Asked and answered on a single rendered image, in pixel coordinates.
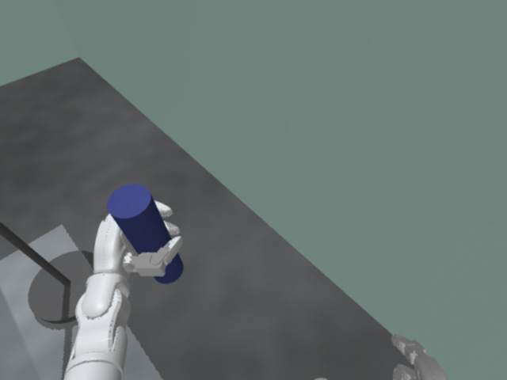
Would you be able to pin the left robot hand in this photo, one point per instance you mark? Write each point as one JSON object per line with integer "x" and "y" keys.
{"x": 113, "y": 252}

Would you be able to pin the right robot hand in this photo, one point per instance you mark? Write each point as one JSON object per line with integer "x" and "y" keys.
{"x": 425, "y": 368}

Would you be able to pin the floor lamp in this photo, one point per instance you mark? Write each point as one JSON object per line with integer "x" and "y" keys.
{"x": 60, "y": 283}

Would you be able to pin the left robot arm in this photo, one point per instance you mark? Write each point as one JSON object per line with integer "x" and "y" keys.
{"x": 101, "y": 344}

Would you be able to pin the can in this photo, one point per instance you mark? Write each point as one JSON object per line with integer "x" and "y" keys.
{"x": 135, "y": 212}

